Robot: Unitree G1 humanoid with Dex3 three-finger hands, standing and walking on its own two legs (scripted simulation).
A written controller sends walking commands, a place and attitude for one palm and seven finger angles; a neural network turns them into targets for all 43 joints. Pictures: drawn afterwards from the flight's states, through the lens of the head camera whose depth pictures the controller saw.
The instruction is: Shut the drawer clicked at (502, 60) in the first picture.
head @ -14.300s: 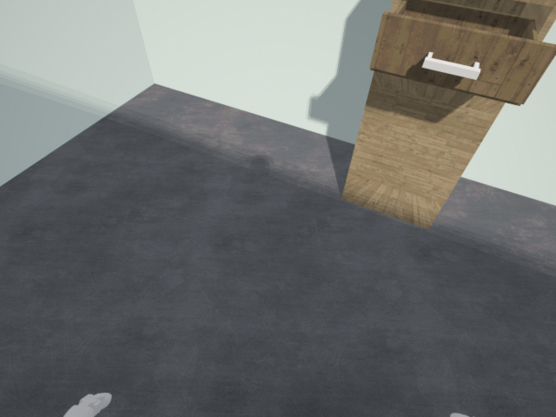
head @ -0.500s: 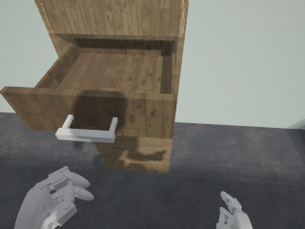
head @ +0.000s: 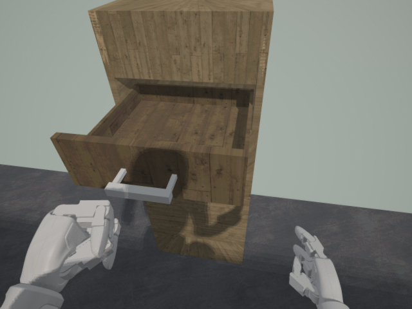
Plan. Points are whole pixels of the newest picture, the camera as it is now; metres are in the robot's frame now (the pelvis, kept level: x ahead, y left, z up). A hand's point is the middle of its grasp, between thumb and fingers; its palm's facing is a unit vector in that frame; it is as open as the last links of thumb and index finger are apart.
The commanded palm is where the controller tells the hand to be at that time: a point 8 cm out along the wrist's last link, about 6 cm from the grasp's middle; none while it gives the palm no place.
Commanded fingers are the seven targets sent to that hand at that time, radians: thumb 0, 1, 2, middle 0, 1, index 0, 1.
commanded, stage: raise the hand and make a fist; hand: left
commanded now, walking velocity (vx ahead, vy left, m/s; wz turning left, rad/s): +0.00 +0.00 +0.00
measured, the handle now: (142, 184) +0.30 +0.17 +0.13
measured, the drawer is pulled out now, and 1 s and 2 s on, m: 0.28 0.28 0.28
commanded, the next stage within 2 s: bring the fist close to the handle in 0.54 s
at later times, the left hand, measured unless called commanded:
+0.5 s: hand (104, 242) +0.14 +0.15 +0.21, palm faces +0.00 -0.98 -0.20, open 3.2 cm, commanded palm +0.08 +0.19 +0.23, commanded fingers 0.00 0.90 0.90 -1.40 -1.60 -1.40 -1.60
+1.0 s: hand (123, 234) +0.16 +0.14 +0.18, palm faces -0.01 -0.99 -0.10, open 3.2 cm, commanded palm +0.12 +0.18 +0.19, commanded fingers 0.00 0.90 0.90 -1.40 -1.60 -1.40 -1.60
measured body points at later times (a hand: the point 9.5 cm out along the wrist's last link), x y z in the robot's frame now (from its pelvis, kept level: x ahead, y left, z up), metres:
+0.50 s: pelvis -0.02 -0.02 +0.01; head -0.08 -0.05 +0.45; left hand +0.13 +0.20 +0.22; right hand +0.19 -0.24 -0.03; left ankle -0.03 +0.12 -0.72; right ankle +0.00 -0.10 -0.72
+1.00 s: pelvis -0.01 -0.01 +0.00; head -0.05 -0.04 +0.45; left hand +0.16 +0.19 +0.19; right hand +0.19 -0.22 -0.04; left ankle -0.03 +0.12 -0.72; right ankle +0.00 -0.10 -0.72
